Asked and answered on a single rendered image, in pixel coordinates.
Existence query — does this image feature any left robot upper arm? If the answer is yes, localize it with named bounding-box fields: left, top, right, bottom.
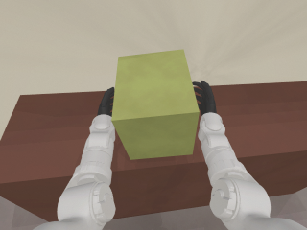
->
left=33, top=181, right=116, bottom=230

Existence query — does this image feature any right robot upper arm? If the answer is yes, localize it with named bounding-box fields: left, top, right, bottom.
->
left=209, top=176, right=307, bottom=230

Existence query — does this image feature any carton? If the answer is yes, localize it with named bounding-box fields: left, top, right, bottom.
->
left=111, top=49, right=200, bottom=160

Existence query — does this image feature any left robot forearm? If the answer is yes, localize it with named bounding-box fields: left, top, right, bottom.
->
left=57, top=114, right=116, bottom=220

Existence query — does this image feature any left robot hand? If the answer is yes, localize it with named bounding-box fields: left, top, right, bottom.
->
left=97, top=87, right=115, bottom=117

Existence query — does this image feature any pedestal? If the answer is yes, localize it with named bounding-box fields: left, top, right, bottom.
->
left=0, top=81, right=307, bottom=222

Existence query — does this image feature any right robot hand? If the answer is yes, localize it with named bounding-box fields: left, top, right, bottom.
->
left=192, top=80, right=217, bottom=116

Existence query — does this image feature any right robot forearm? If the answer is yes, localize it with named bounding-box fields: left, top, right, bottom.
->
left=198, top=112, right=271, bottom=205

